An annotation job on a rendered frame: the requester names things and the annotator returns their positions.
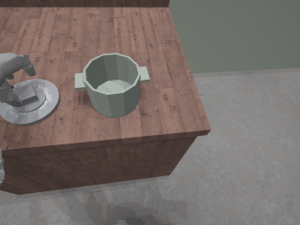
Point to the pot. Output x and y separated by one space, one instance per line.
113 83

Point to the knob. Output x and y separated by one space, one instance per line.
26 94

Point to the table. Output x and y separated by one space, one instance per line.
76 146

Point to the left robot hand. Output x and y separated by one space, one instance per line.
10 63

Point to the lid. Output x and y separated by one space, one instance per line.
33 112

